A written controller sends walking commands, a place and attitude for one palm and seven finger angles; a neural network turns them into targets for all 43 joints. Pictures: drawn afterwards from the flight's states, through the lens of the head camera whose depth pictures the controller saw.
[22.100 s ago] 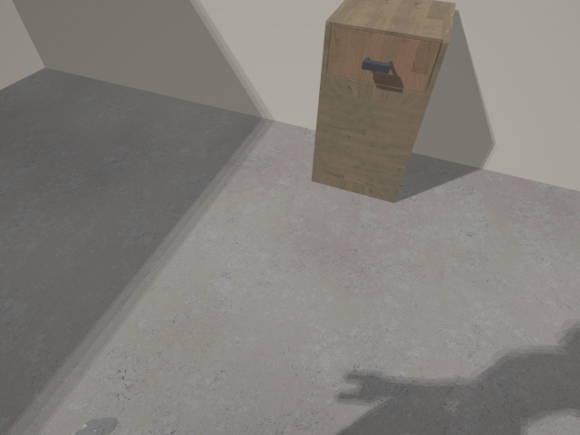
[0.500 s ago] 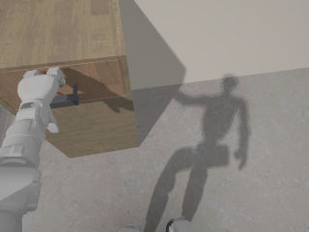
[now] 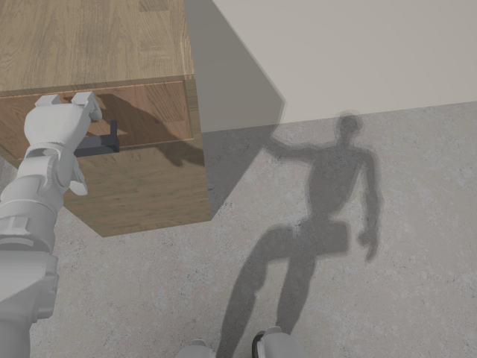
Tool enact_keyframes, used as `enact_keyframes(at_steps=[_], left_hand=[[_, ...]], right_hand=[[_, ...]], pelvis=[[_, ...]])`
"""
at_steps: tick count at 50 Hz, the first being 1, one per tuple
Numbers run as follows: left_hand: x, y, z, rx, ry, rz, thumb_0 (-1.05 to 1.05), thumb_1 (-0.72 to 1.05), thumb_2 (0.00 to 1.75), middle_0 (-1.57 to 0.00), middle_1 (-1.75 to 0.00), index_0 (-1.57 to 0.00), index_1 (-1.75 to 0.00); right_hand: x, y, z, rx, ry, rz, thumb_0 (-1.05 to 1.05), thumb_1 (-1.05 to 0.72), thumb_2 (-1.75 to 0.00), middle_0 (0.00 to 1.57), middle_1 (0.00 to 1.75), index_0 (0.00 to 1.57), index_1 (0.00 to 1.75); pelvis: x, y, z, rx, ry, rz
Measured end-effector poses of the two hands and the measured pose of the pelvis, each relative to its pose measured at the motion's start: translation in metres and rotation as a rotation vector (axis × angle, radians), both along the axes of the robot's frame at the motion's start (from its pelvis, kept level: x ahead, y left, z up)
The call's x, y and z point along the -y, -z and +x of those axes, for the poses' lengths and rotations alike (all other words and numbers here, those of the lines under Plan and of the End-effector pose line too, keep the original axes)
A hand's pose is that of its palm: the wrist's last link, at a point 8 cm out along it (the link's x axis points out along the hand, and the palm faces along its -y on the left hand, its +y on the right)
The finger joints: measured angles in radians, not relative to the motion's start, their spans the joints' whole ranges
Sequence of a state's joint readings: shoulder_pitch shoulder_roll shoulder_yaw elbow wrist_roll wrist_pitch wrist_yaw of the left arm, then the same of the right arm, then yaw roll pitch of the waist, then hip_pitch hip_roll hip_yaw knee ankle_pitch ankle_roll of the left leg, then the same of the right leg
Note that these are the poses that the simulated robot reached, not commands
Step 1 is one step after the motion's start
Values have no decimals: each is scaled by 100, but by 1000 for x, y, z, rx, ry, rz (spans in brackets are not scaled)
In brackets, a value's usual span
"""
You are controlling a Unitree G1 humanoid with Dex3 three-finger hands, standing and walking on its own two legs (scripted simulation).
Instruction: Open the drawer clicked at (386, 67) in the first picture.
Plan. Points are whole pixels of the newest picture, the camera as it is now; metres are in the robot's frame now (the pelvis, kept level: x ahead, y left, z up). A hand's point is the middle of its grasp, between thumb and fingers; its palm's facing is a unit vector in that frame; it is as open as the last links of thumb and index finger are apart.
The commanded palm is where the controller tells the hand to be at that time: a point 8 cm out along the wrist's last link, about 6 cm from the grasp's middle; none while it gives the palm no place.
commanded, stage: re-aim the fingers above the handle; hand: left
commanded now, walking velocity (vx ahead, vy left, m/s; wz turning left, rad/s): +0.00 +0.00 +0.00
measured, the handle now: (91, 136) +0.54 +0.28 -0.04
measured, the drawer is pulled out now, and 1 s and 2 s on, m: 0.00 0.00 0.00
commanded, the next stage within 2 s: lower the fingers behind the handle in 1.16 s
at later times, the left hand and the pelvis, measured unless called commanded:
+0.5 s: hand (58, 150) +0.47 +0.30 +0.02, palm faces -0.07 -0.04 -1.00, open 13.8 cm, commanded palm +0.46 +0.30 +0.07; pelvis +0.01 +0.01 +0.00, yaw +0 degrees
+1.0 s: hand (60, 145) +0.47 +0.30 +0.02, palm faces -0.07 -0.03 -1.00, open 13.8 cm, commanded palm +0.46 +0.29 +0.07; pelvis +0.00 +0.00 +0.00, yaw -1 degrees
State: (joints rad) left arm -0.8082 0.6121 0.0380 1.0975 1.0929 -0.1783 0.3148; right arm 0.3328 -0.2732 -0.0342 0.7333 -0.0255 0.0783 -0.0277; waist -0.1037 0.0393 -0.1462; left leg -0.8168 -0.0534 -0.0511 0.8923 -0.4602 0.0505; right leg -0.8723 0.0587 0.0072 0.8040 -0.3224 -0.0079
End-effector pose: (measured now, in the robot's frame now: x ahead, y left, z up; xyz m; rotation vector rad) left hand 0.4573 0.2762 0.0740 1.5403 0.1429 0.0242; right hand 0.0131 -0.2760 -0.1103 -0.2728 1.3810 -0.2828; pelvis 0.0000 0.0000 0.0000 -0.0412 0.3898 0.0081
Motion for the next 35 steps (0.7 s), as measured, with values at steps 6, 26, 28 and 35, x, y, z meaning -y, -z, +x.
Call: enact_keyframes(at_steps=[6, 26, 28, 35], left_hand=[[-2, -7, 16, 67, -39, 0, 0, -49, 30, -32, -120, -32, -121], [-26, 2, -6, 23, 20, -10, 0, -49, 30, -32, -120, -32, -121], [-22, 0, -1, 61, 17, -12, 0, -49, 30, -32, -120, -32, -121], [-25, -2, 6, 42, -103, 26, 0, -49, 30, -31, -120, -32, -121]], right_hand=[[-1, 3, -3, -7, 2, 4, 0, -91, -90, 20, 30, 20, 30], [-4, 3, 11, -31, -19, -14, 0, -91, -90, 21, 30, 20, 30], [-2, 4, 14, -21, -27, -16, 0, -91, -90, 20, 30, 20, 30], [-5, 6, 16, 1, -18, 21, 0, -91, -90, 20, 30, 20, 30]], pelvis=[[-2, 4, 1, -18, 18, -1], [-7, 4, 7, -18, -10, -15], [-7, 6, 6, -22, -12, -17], [-7, 4, 4, -16, 12, -11]])
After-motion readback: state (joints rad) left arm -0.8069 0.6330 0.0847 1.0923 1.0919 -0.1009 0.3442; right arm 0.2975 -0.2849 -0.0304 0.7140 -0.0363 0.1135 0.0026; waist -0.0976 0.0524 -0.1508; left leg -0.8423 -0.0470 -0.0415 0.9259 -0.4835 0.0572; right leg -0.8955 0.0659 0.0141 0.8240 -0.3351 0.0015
